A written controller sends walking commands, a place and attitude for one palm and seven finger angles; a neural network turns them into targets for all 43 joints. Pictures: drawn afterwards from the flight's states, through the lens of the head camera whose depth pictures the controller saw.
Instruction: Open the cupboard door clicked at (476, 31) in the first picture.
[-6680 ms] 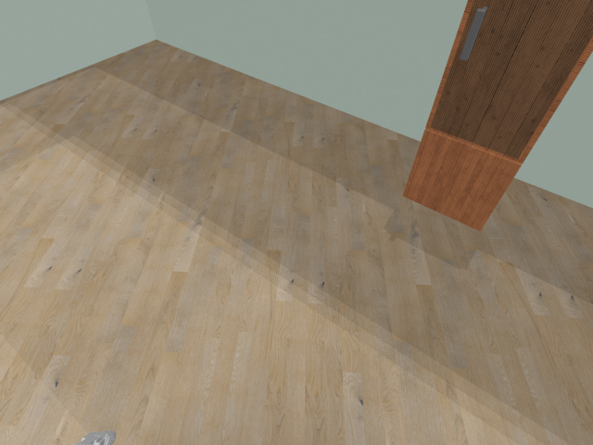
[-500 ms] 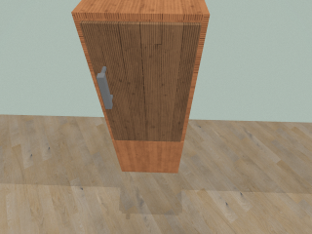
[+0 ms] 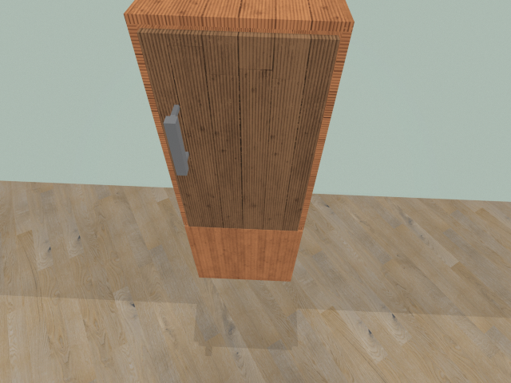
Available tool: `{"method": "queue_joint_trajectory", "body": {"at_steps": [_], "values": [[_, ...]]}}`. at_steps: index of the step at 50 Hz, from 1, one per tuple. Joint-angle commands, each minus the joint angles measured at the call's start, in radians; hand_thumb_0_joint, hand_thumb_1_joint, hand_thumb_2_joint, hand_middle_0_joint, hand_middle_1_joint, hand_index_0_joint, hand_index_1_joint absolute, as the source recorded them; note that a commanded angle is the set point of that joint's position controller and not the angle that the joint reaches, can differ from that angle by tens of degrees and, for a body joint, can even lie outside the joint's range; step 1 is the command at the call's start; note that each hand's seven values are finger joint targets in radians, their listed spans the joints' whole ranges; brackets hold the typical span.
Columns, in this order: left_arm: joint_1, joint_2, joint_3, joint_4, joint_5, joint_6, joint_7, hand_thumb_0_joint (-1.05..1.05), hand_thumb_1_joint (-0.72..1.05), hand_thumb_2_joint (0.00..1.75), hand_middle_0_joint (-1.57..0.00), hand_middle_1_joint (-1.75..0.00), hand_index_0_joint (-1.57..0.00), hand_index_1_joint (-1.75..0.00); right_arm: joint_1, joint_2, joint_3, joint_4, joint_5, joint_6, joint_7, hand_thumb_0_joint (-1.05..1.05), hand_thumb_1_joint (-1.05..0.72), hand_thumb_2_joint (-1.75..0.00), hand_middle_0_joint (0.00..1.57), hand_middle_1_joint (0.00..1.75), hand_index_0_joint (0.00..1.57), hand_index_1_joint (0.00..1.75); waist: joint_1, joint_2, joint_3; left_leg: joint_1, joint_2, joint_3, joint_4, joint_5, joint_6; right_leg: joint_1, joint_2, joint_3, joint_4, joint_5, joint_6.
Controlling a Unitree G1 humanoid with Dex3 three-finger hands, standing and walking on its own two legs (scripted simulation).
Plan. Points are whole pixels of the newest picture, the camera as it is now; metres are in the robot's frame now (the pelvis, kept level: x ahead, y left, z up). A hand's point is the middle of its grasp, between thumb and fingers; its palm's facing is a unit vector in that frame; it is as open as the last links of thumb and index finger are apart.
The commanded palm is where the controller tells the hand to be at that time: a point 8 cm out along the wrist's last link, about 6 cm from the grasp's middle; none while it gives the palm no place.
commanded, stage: look again from close up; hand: left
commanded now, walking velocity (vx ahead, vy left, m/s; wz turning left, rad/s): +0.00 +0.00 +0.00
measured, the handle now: (179, 141) +0.57 +0.21 +0.03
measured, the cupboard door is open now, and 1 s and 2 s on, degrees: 0 0 0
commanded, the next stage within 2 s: raise the hand with hooked fingers in 0.36 s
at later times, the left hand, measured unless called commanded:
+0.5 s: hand out of the picture +0.01 +0.18 -0.17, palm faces +0.09 -0.98 -0.20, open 7.3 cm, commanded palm +0.10 +0.23 -0.07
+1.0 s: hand (123, 372) +0.14 +0.21 -0.05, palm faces +0.13 -0.99 -0.05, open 9.3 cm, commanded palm +0.14 +0.26 -0.03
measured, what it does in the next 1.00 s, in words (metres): lowers itself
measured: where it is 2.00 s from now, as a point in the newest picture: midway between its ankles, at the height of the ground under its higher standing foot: outside the picture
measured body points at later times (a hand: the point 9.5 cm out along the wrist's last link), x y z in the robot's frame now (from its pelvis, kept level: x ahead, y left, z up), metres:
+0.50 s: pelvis +0.01 +0.01 +0.00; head +0.03 +0.01 +0.45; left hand +0.01 +0.23 -0.16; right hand +0.00 -0.21 -0.16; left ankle -0.05 +0.14 -0.74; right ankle +0.01 -0.12 -0.74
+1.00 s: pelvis -0.04 +0.00 -0.09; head +0.02 +0.02 +0.36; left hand +0.13 +0.26 -0.04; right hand +0.22 -0.21 -0.12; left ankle -0.05 +0.14 -0.74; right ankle +0.01 -0.12 -0.74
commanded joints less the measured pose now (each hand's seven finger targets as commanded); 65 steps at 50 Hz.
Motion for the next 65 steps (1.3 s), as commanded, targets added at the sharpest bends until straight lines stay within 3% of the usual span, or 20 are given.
{"method": "queue_joint_trajectory", "body": {"at_steps": [1, 22, 23, 24, 25, 26, 27, 28, 30, 31, 33, 35, 37, 39, 42, 47, 51, 58, 61, 65], "values": [[0.056, 0.083, 0.018, -0.028, 0.004, -0.015, 0.001, 0.00, 0.90, 0.90, -0.20, -0.30, -0.20, -0.30, 0.080, -0.088, -0.014, -0.017, 0.000, -0.005, -0.005, 0.00, -0.90, -0.90, 0.20, 0.30, 0.20, 0.30, -0.003, 0.016, 0.042, -0.106, 0.051, -0.032, -0.078, 0.165, 0.054, 0.042, -0.065, 0.080, -0.074, 0.150, -0.032], [0.061, 0.082, 0.020, -0.028, 0.004, -0.017, 0.001, 0.00, 0.90, 0.90, -0.20, -0.30, -0.20, -0.30, 0.072, -0.097, -0.015, -0.018, 0.000, -0.010, -0.008, 0.00, -0.90, -0.90, 0.20, 0.30, 0.20, 0.30, -0.002, 0.013, 0.014, -0.086, 0.055, -0.031, -0.072, 0.240, 0.057, 0.070, -0.071, 0.069, -0.052, 0.233, -0.031], [0.167, 0.124, 0.020, 0.025, 0.005, -0.029, 0.044, 0.00, 0.90, 0.90, -0.20, -0.30, -0.20, -0.30, -0.066, -0.161, -0.034, -0.095, 0.015, -0.011, 0.003, 0.00, -0.90, -0.90, 0.20, 0.30, 0.20, 0.30, 0.042, -0.006, 0.007, -0.150, 0.060, 0.019, 0.159, 0.241, 0.023, 0.075, -0.137, 0.153, -0.043, 0.640, -0.018], [-0.639, 0.310, 0.068, -1.574, -0.209, -0.256, 0.026, 0.00, 0.88, 0.89, -0.20, -0.32, -0.20, -0.32, -0.058, -0.320, -0.023, -0.439, 0.065, -0.181, -0.039, 0.00, -0.90, -0.90, 0.20, 0.30, 0.20, 0.30, -0.090, 0.215, -0.484, 0.071, -0.053, -0.005, 0.006, 0.358, 0.060, 0.208, -0.041, 0.099, 0.033, 0.497, -0.035], [-0.170, 0.250, 0.103, -1.289, -0.112, -0.191, 0.087, 0.00, 0.85, 0.88, -0.20, -0.33, -0.20, -0.33, -0.117, -0.232, -0.028, -0.383, 0.042, -0.262, -0.072, 0.00, -0.90, -0.90, 0.20, 0.30, 0.20, 0.30, 0.005, 0.316, -0.473, 0.070, -0.036, 0.010, 0.002, 0.510, 0.067, 0.179, 0.005, 0.063, 0.082, 0.305, -0.056], [0.097, 0.020, -0.011, -1.102, -0.145, -0.047, 0.116, 0.00, 0.83, 0.87, -0.21, -0.34, -0.21, -0.34, -0.124, -0.182, -0.043, -0.387, 0.073, -0.293, -0.064, 0.00, -0.90, -0.90, 0.20, 0.30, 0.20, 0.30, -0.029, 0.193, -0.250, -0.066, -0.014, -0.019, 0.007, 0.451, 0.038, 0.029, 0.016, -0.010, 0.066, 0.137, -0.032], [0.077, -0.081, -0.089, -1.108, -0.164, -0.040, 0.087, 0.00, 0.81, 0.86, -0.21, -0.36, -0.21, -0.36, -0.089, -0.210, -0.039, -0.363, 0.072, -0.307, -0.059, 0.00, -0.90, -0.90, 0.20, 0.30, 0.20, 0.30, -0.047, 0.061, -0.113, -0.126, -0.021, -0.027, 0.028, 0.372, 0.043, -0.032, 0.020, -0.031, 0.044, 0.156, -0.013], [-0.001, -0.025, -0.052, -1.178, -0.164, -0.089, 0.073, 0.00, 0.78, 0.85, -0.21, -0.37, -0.21, -0.37, -0.109, -0.245, -0.058, -0.421, 0.059, -0.332, -0.053, 0.00, -0.90, -0.90, 0.20, 0.30, 0.20, 0.30, -0.072, -0.038, -0.033, -0.195, -0.036, -0.056, 0.066, 0.273, 0.054, -0.102, 0.022, -0.035, 0.044, 0.120, -0.004], [0.109, -0.020, 0.005, -1.100, -0.156, -0.202, 0.019, 0.00, 0.74, 0.83, -0.21, -0.40, -0.21, -0.40, -0.091, -0.260, -0.080, -0.480, 0.023, -0.356, -0.038, 0.00, -0.90, -0.90, 0.20, 0.30, 0.20, 0.30, -0.059, -0.200, -0.079, -0.300, -0.057, -0.051, 0.159, 0.161, 0.060, -0.206, 0.026, -0.047, 0.098, -0.001, 0.004], [0.226, -0.017, 0.037, -1.040, -0.163, -0.257, -0.033, 0.00, 0.71, 0.82, -0.21, -0.42, -0.21, -0.42, -0.106, -0.255, -0.088, -0.527, 0.025, -0.367, -0.018, 0.00, -0.90, -0.90, 0.20, 0.30, 0.20, 0.30, -0.003, -0.156, -0.083, -0.362, -0.073, -0.043, 0.196, 0.137, 0.048, -0.215, 0.022, -0.038, 0.145, -0.030, -0.007], [0.365, -0.042, 0.071, -0.989, -0.196, -0.407, -0.146, 0.00, 0.67, 0.80, -0.22, -0.45, -0.22, -0.45, -0.132, -0.238, -0.100, -0.594, 0.018, -0.365, 0.014, 0.00, -0.90, -0.90, 0.20, 0.30, 0.20, 0.30, 0.043, -0.221, -0.136, -0.483, -0.079, -0.021, 0.292, 0.102, 0.030, -0.247, 0.021, -0.024, 0.257, -0.027, -0.015], [0.382, 0.009, 0.147, -0.989, -0.233, -0.575, -0.272, 0.00, 0.62, 0.78, -0.22, -0.48, -0.22, -0.48, -0.168, -0.247, -0.116, -0.646, 0.015, -0.347, 0.043, 0.00, -0.90, -0.90, 0.20, 0.30, 0.20, 0.30, 0.055, -0.193, -0.176, -0.598, -0.089, -0.008, 0.400, 0.070, 0.018, -0.288, 0.015, 0.005, 0.356, 0.007, -0.026], [0.366, 0.112, 0.244, -1.010, -0.240, -0.636, -0.350, 0.00, 0.57, 0.76, -0.22, -0.51, -0.22, -0.51, -0.193, -0.263, -0.125, -0.716, 0.019, -0.314, 0.061, 0.00, -0.90, -0.90, 0.20, 0.30, 0.20, 0.30, 0.085, -0.067, -0.226, -0.666, -0.103, 0.009, 0.470, 0.060, 0.026, -0.306, -0.002, 0.048, 0.427, 0.025, -0.042], [0.324, 0.110, 0.226, -1.113, -0.259, -0.570, -0.363, 0.00, 0.53, 0.74, -0.23, -0.54, -0.23, -0.54, -0.219, -0.262, -0.118, -0.798, 0.035, -0.274, 0.052, 0.00, -0.90, -0.90, 0.20, 0.30, 0.20, 0.30, 0.084, -0.036, -0.282, -0.682, -0.113, 0.028, 0.488, 0.032, 0.040, -0.302, -0.002, 0.069, 0.431, -0.005, -0.035], [0.122, 0.146, 0.228, -1.315, -0.270, -0.502, -0.316, 0.00, 0.46, 0.71, -0.23, -0.58, -0.23, -0.58, -0.190, -0.258, -0.108, -0.853, 0.041, -0.240, 0.024, 0.00, -0.90, -0.90, 0.20, 0.30, 0.20, 0.30, 0.037, 0.014, -0.337, -0.685, -0.096, 0.005, 0.525, -0.005, 0.051, -0.348, 0.010, 0.102, 0.432, -0.089, -0.024], [-0.033, 0.157, 0.197, -1.528, -0.252, -0.544, -0.285, 0.00, 0.34, 0.66, -0.24, -0.66, -0.24, -0.66, -0.104, -0.248, -0.080, -0.817, 0.023, -0.231, -0.002, 0.00, -0.90, -0.90, 0.20, 0.30, 0.20, 0.30, -0.043, 0.056, -0.416, -0.627, -0.060, -0.045, 0.596, 0.077, 0.062, -0.406, 0.035, 0.065, 0.494, 0.027, -0.020], [-0.076, 0.166, 0.168, -1.408, -0.274, -0.482, -0.365, 0.00, 0.25, 0.62, -0.25, -0.72, -0.25, -0.72, -0.110, -0.268, -0.056, -0.772, 0.037, -0.254, -0.020, 0.00, -0.90, -0.90, 0.20, 0.30, 0.20, 0.30, -0.077, 0.078, -0.338, -0.658, -0.054, -0.067, 0.596, 0.004, 0.060, -0.457, 0.046, 0.046, 0.471, -0.072, -0.021], [0.046, 0.256, 0.340, -1.339, -0.325, -0.288, -0.363, 0.00, 0.08, 0.55, -0.26, -0.82, -0.26, -0.82, -0.150, -0.252, -0.046, -0.789, 0.052, -0.250, -0.029, 0.00, -0.90, -0.90, 0.20, 0.30, 0.20, 0.30, 0.009, 0.021, -0.412, -0.640, -0.068, -0.067, 0.472, 0.024, 0.052, -0.283, 0.031, 0.027, 0.393, -0.094, -0.009], [0.048, 0.262, 0.364, -1.332, -0.337, -0.306, -0.325, 0.00, 0.01, 0.52, -0.26, -0.87, -0.26, -0.87, -0.153, -0.245, -0.040, -0.784, 0.046, -0.255, -0.029, 0.00, -0.90, -0.90, 0.20, 0.30, 0.20, 0.30, 0.020, 0.005, -0.358, -0.636, -0.066, -0.068, 0.439, 0.031, 0.049, -0.273, 0.036, 0.020, 0.375, -0.103, -0.015], [-0.002, 0.249, 0.342, -1.306, -0.325, -0.371, -0.315, 0.00, -0.08, 0.48, -0.27, -0.93, -0.27, -0.93, -0.115, -0.259, -0.043, -0.765, 0.046, -0.274, -0.025, 0.00, -0.90, -0.90, 0.20, 0.30, 0.20, 0.30, -0.007, 0.016, -0.311, -0.619, -0.065, -0.060, 0.410, -0.021, 0.048, -0.311, 0.030, 0.022, 0.342, -0.165, -0.009]]}}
